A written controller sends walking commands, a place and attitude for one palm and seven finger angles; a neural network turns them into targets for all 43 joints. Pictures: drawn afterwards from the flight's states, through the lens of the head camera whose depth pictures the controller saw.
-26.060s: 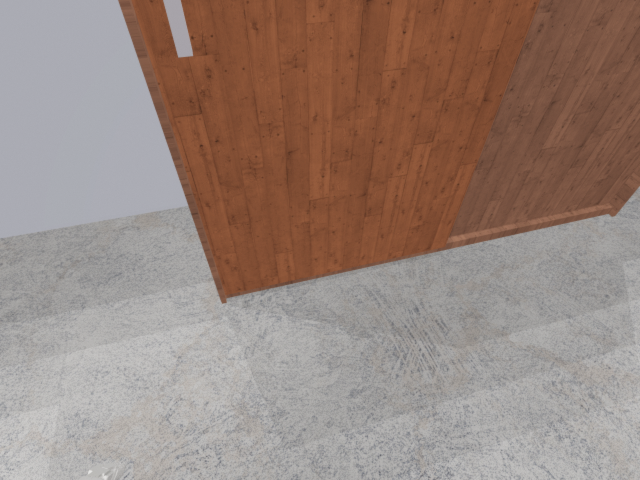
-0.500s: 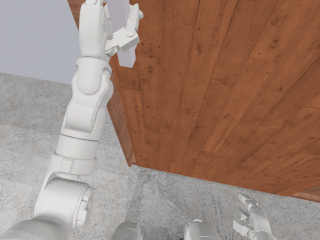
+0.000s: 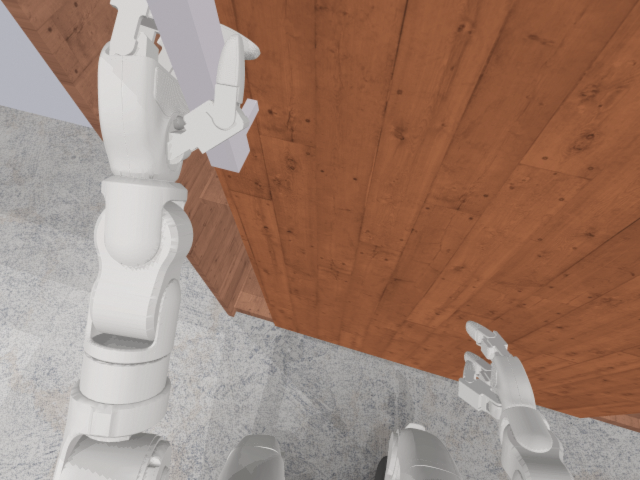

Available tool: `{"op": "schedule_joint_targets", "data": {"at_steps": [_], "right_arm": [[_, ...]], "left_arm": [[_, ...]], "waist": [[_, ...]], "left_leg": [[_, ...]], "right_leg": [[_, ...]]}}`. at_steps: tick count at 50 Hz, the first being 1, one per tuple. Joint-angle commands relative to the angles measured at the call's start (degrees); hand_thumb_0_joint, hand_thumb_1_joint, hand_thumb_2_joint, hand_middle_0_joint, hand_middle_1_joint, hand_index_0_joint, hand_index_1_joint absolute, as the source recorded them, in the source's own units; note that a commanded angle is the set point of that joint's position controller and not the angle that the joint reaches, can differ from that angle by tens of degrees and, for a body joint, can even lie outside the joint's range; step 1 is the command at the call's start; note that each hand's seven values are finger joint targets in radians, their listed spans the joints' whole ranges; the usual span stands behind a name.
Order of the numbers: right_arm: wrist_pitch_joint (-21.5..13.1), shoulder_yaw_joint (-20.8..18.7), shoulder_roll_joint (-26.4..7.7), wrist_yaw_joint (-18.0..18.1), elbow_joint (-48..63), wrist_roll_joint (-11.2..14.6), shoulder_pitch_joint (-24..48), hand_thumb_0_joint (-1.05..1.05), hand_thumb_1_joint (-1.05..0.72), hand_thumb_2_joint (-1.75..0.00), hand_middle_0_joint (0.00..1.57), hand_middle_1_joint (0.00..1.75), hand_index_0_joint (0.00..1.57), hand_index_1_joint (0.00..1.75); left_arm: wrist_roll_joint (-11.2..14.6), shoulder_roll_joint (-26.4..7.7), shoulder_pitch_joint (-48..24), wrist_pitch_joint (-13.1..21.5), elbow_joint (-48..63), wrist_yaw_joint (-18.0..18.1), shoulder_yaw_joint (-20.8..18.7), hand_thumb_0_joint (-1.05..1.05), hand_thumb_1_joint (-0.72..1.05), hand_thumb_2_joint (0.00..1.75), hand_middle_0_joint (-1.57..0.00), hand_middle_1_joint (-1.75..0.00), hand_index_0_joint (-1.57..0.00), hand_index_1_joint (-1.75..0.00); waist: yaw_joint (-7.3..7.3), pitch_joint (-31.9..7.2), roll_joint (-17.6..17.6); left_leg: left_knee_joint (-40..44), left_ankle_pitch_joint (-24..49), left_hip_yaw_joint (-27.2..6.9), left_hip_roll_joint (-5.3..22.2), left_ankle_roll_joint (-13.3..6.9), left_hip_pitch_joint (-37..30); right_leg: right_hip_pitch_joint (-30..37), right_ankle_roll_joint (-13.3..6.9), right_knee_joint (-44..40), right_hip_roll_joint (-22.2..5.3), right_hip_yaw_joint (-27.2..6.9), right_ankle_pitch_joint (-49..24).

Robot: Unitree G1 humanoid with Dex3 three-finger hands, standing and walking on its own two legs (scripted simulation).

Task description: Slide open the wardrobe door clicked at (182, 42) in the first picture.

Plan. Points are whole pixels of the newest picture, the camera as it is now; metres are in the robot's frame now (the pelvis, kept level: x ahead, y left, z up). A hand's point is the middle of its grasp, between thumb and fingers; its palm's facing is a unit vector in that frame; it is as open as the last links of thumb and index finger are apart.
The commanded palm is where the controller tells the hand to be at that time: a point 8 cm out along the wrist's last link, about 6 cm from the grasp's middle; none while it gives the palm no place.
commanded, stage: step sideways, sliding the door along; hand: left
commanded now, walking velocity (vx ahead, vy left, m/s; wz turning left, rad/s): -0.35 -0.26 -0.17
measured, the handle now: (217, 47) +0.39 +0.16 +0.26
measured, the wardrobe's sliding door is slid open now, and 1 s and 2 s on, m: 0.14 0.47 0.50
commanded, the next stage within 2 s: stop walking and hold the door there in 1.44 s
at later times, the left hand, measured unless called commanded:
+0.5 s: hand (513, 178) +0.33 -0.05 +0.25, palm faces -0.15 -0.99 -0.07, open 7.6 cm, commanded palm +0.32 -0.01 +0.24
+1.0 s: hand out of the picture +0.31 -0.18 +0.25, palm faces -0.06 -1.00 -0.02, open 6.9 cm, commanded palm +0.30 -0.17 +0.24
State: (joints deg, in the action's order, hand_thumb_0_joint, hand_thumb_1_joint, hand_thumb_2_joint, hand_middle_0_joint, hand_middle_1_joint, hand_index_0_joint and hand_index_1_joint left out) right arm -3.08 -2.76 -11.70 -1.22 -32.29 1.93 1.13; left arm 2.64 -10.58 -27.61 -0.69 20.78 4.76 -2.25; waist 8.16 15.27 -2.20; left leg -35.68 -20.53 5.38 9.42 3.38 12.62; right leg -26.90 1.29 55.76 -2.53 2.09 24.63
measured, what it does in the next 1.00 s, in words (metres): steps to the right: right foot, then left foot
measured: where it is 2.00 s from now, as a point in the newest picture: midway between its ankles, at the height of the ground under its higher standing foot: outside the picture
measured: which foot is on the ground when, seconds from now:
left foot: down 0.00-0.22, up 0.24-0.40, down 0.42-0.78, up 0.80-0.92, down 0.94-1.00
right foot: up 0.00-0.20, down 0.22-0.42, up 0.44-0.76, down 0.78-0.94, up 0.96-1.00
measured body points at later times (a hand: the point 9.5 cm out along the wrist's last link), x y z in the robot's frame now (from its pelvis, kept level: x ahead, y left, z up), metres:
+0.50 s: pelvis -0.01 -0.10 +0.00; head +0.09 -0.09 +0.44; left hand +0.33 +0.00 +0.25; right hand +0.23 -0.30 -0.08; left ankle -0.02 +0.01 -0.73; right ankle +0.04 -0.23 -0.67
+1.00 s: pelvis -0.09 -0.25 -0.01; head -0.01 -0.25 +0.44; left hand +0.31 -0.13 +0.25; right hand +0.09 -0.51 -0.09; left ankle -0.04 -0.13 -0.73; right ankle -0.08 -0.39 -0.69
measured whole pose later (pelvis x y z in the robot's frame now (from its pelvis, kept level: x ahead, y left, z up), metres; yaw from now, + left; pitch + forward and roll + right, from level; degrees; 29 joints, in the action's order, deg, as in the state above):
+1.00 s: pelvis -0.09 -0.25 -0.01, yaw -8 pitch -2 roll -1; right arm -1.2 -3.0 -12.0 0.7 -36.3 2.3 -1.2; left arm 4.3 -11.7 -35.4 1.3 5.4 7.4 -3.0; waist 2.7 11.9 0.6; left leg -37.4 -15.0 8.5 7.4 -0.5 18.4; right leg -27.0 0.9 55.6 -1.1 1.6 23.3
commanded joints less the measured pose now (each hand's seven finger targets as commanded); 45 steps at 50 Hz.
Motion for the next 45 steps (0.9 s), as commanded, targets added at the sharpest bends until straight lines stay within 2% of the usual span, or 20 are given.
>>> {"op": "schedule_joint_targets", "data": {"at_steps": [1, 9, 10, 11, 12, 13, 15, 19, 21, 23, 25, 29, 34, 37, 39, 40, 41, 42, 44, 45], "right_arm": [[-4.3, -2.2, -5.8, -2.4, 9.4, 0.1, 0.2, 0.0, -0.9, -0.9, 0.2, 0.3, 0.2, 0.3], [-7.3, 1.1, -3.1, -0.3, 10.4, 0.2, 3.3, 0.0, -0.9, -0.9, 0.2, 0.3, 0.2, 0.3], [-7.2, 1.5, -2.3, -0.1, 10.4, 0.9, 3.5, 0.0, -0.9, -0.9, 0.2, 0.3, 0.2, 0.3], [-7.1, 2.1, -1.1, 0.5, 10.5, 1.1, 4.4, 0.0, -0.9, -0.9, 0.2, 0.3, 0.2, 0.3], [-7.7, 2.4, -0.7, 1.1, 9.4, 0.4, 4.4, 0.0, -0.9, -0.9, 0.2, 0.3, 0.2, 0.3], [-8.0, 1.5, -0.7, 1.1, 9.8, 0.1, 4.6, 0.0, -0.9, -0.9, 0.2, 0.3, 0.2, 0.3], [-8.3, 2.1, 0.0, 0.5, 7.5, -0.2, 3.1, 0.0, -0.9, -0.9, 0.2, 0.3, 0.2, 0.3], [-3.7, 1.1, -1.3, 0.3, 5.8, -1.2, 2.1, 0.0, -0.9, -0.9, 0.2, 0.3, 0.2, 0.3], [-1.8, -0.8, -4.6, -0.3, 8.2, -1.5, 3.3, 0.0, -0.9, -0.9, 0.2, 0.3, 0.2, 0.3], [-0.3, -1.4, -4.2, -1.5, 9.1, -1.3, 3.2, 0.0, -0.9, -0.9, 0.2, 0.3, 0.2, 0.3], [-0.7, -0.9, -4.0, -1.3, 7.2, -1.3, 3.0, 0.0, -0.9, -0.9, 0.2, 0.3, 0.2, 0.3], [-1.1, -1.2, -4.1, -0.4, 6.5, -0.8, 1.8, 0.0, -0.9, -0.9, 0.2, 0.3, 0.2, 0.3], [-2.6, -0.3, -4.3, 0.9, 6.8, 0.2, 1.7, 0.0, -0.9, -0.9, 0.2, 0.3, 0.2, 0.3], [-3.8, 0.7, -2.9, 1.3, 6.8, 1.9, 1.0, 0.0, -0.9, -0.9, 0.2, 0.3, 0.2, 0.3], [-4.4, 2.6, 0.9, 2.1, 7.5, 1.9, 4.6, 0.0, -0.9, -0.9, 0.2, 0.3, 0.2, 0.3], [-4.9, 3.0, 0.9, 2.8, 5.9, 0.6, 4.3, 0.0, -0.9, -0.9, 0.2, 0.3, 0.2, 0.3], [-5.7, 1.7, -0.8, 3.2, 5.8, 0.8, 2.9, 0.0, -0.9, -0.9, 0.2, 0.3, 0.2, 0.3], [-6.1, 1.3, -1.4, 3.8, 4.4, 1.1, 3.2, 0.0, -0.9, -0.9, 0.2, 0.3, 0.2, 0.3], [-3.6, 1.5, -2.3, 3.7, 2.7, 0.6, 0.3, 0.0, -0.9, -0.9, 0.2, 0.3, 0.2, 0.3], [-2.1, 0.7, -3.2, 3.7, 2.4, 0.5, -0.1, 0.0, -0.9, -0.9, 0.2, 0.3, 0.2, 0.3]], "left_arm": [[-1.8, 4.7, -24.1, 12.9, 17.4, -2.4, 13.8, 0.0, 0.9, 0.9, -0.45, -1.4, -0.45, -1.4], [-1.5, 4.4, -18.1, 12.6, 20.3, -2.7, 16.0, 0.0, 0.9, 0.9, -0.45, -1.4, -0.45, -1.4], [-1.7, 2.9, -17.6, 12.6, 22.0, -2.6, 15.6, 0.0, 0.9, 0.9, -0.45, -1.4, -0.45, -1.4], [-2.0, 0.0, -17.5, 12.7, 24.0, -2.3, 14.8, 0.0, 0.9, 0.9, -0.45, -1.4, -0.45, -1.4], [-2.2, -1.2, -10.8, 11.1, 23.0, -1.7, 13.2, 0.0, 0.9, 0.9, -0.45, -1.4, -0.45, -1.4], [-1.8, -1.6, -8.9, 11.9, 30.2, -1.8, 13.7, 0.0, 0.9, 0.9, -0.45, -1.4, -0.45, -1.4], [-1.6, 1.7, -12.7, 13.6, 35.8, -1.5, 15.6, 0.0, 0.9, 0.9, -0.45, -1.4, -0.45, -1.4], [-2.3, -1.3, -14.4, 16.0, 27.5, -1.2, 11.2, 0.0, 0.9, 0.9, -0.45, -1.4, -0.45, -1.4], [-1.5, -0.1, -17.5, 15.6, 21.1, -2.1, 10.9, 0.0, 0.9, 0.9, -0.45, -1.4, -0.45, -1.4], [-2.9, -1.5, -23.7, 14.3, 13.7, -0.8, 6.2, 0.0, 0.9, 0.9, -0.45, -1.4, -0.45, -1.4], [-3.0, -2.2, -26.2, 13.8, 9.0, -0.5, 5.6, 0.0, 0.9, 0.9, -0.45, -1.4, -0.45, -1.4], [-2.7, -0.8, -25.4, 12.7, 5.1, -1.6, 7.0, 0.0, 0.9, 0.9, -0.45, -1.4, -0.45, -1.4], [-0.8, -0.5, -25.5, 12.6, 3.5, -1.7, 7.7, 0.0, 0.9, 0.9, -0.45, -1.4, -0.45, -1.4], [-1.0, -1.2, -27.2, 12.1, 5.9, -1.2, 8.7, 0.0, 0.9, 0.9, -0.45, -1.4, -0.45, -1.4], [-1.1, -2.9, -28.0, 11.3, 7.4, -0.7, 10.0, 0.0, 0.9, 0.9, -0.45, -1.4, -0.45, -1.4], [-0.9, -4.6, -27.7, 10.0, 9.4, 0.0, 8.6, 0.0, 0.9, 0.9, -0.45, -1.4, -0.45, -1.4], [0.1, -1.7, -27.4, 10.0, 15.3, -0.5, 11.6, 0.0, 0.9, 0.9, -0.45, -1.4, -0.45, -1.4], [0.4, -3.9, -28.5, 10.2, 16.6, 0.4, 8.4, 0.0, 0.9, 0.9, -0.45, -1.4, -0.45, -1.4], [0.0, -5.2, -28.5, 10.2, 11.8, 1.1, 5.5, 0.0, 0.9, 0.9, -0.45, -1.4, -0.45, -1.4], [0.0, -6.0, -30.9, 10.6, 10.1, 0.7, 4.7, 0.0, 0.9, 0.9, -0.45, -1.4, -0.45, -1.4]], "waist": [[-9.02, -32.7, -13.3], [-7.88, -28.5, -9.4], [-7.29, -28.8, -0.7], [-7.15, -27.9, 13.3], [-5.86, -30.1, 17.5], [-4.76, -33.7, 23.5], [-7.73, -37.8, 24.3], [-9.87, -39.6, 14.0], [-7.96, -39.2, -11.4], [-9.13, -35.0, -10.5], [-9.67, -28.3, -10.4], [-9.01, -30.0, -9.3], [-9.11, -29.7, -16.6], [-8.24, -32.4, -6.8], [-7.45, -30.5, 15.4], [-5.87, -30.9, 14.2], [-6.31, -35.8, 23.1], [-7.53, -38.7, 25.2], [-9.32, -38.8, 19.6], [-10.23, -39.1, 14.5]], "left_leg": [[5.4, 65.4, -7.2, 15.5, -10.8, -32.8], [-2.3, 39.5, 0.0, 11.2, -6.8, -13.1], [-7.9, 28.0, 1.4, 6.7, -6.5, -8.8], [-16.9, -1.3, 3.4, -1.7, -4.1, 1.8], [-23.7, -19.8, -1.2, -7.8, -1.3, 8.8], [-27.2, -23.2, -5.3, -8.3, -1.4, 8.8], [-24.2, -20.1, -6.8, -7.0, -1.8, 13.0], [3.1, 10.4, -1.9, -1.5, -1.4, -11.2], [10.3, 63.2, -19.1, 22.1, -11.8, -29.6], [10.5, 64.8, -17.5, 24.3, -14.2, -25.8], [11.7, 57.0, -11.8, 21.8, -12.2, -22.2], [13.4, 49.3, -1.2, 18.1, -8.6, -19.3], [11.9, 41.1, 1.9, 16.4, -7.2, -14.9], [-0.8, 26.9, 3.0, 8.3, -3.7, -12.7], [-17.8, -16.2, 3.2, -3.0, -2.5, 8.3], [-23.4, -19.6, -0.3, -4.7, -0.9, 9.6], [-25.9, -21.1, -2.6, -6.4, -0.9, 13.7], [-22.6, -19.1, -2.2, -6.0, -1.1, 15.0], [-4.5, -5.3, 1.0, -5.4, -1.1, 9.0], [5.6, 10.1, 2.2, -3.6, -1.5, -3.2]], "right_leg": [[-11.1, -1.0, 3.5, -0.1, -2.3, 1.4], [14.0, 1.3, -21.4, 1.7, 2.0, -19.9], [18.1, 1.4, -26.5, -0.3, 1.2, -33.2], [21.6, -1.6, -30.7, -9.3, -8.2, -62.4], [22.8, -6.4, -30.0, -15.3, -17.8, -82.1], [26.1, -7.3, -27.9, -15.4, -19.5, -85.5], [37.6, -9.1, -21.7, -14.6, -14.7, -93.2], [20.3, -5.4, -16.4, -8.2, -6.4, -67.6], [-6.7, 0.3, 2.0, 0.4, -4.8, 1.6], [-12.8, -0.9, 16.1, 2.1, -7.2, 9.2], [-14.3, 0.6, 14.8, -0.6, -6.8, 4.6], [-3.2, 1.7, 2.1, -0.3, -1.5, -2.9], [8.3, 1.7, -12.0, 2.4, 2.8, -1.8], [18.0, 1.4, -31.9, 2.0, 3.5, -19.3], [22.2, -5.9, -33.5, -14.8, -13.0, -57.4], [17.9, -8.3, -32.9, -17.6, -15.5, -62.7], [28.3, -9.6, -27.2, -15.5, -14.1, -73.1], [34.5, -10.3, -22.8, -15.3, -12.2, -80.2], [34.4, -8.1, -15.8, -11.5, -5.5, -75.8], [24.2, -5.4, -11.9, -9.3, -2.9, -62.8]]}}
